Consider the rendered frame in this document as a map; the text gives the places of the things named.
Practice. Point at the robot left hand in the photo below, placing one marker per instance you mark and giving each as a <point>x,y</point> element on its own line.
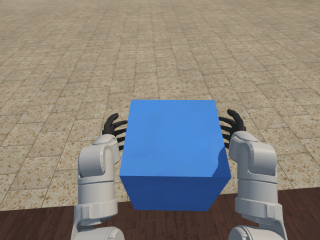
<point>109,128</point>

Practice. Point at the robot left forearm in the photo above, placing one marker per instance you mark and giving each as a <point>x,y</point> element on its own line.
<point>95,180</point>

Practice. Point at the robot right hand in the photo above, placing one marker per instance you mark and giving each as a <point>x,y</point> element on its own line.
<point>237,125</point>

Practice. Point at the robot right upper arm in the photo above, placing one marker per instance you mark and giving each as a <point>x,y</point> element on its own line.
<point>245,232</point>

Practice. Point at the carton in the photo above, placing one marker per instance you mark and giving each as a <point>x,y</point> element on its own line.
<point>174,156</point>

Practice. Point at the robot right forearm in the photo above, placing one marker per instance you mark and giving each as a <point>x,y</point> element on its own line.
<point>257,192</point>

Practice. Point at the robot left upper arm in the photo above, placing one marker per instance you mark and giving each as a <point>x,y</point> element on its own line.
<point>102,233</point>

